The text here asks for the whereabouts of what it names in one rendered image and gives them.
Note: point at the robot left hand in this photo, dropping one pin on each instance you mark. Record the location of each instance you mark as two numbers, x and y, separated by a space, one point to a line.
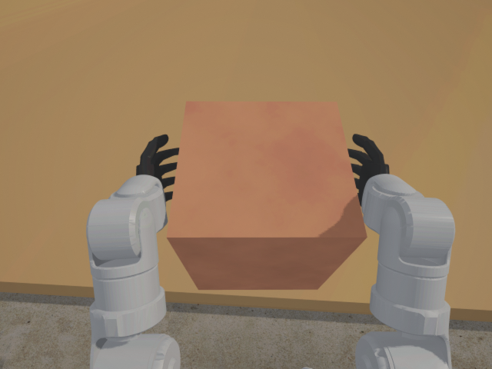
150 161

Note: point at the robot right hand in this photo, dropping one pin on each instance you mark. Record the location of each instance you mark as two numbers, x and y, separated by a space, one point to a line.
372 162

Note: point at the left robot forearm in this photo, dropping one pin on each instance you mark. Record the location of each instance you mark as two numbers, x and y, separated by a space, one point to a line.
123 255

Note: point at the left robot upper arm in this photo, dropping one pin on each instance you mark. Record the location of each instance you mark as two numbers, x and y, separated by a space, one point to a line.
149 351

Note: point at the right robot forearm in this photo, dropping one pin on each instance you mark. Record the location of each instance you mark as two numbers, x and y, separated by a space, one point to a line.
415 242

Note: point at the carton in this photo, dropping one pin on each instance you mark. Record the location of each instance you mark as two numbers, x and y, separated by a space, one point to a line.
264 195

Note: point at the right robot upper arm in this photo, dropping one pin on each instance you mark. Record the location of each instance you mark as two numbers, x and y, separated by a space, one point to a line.
389 350

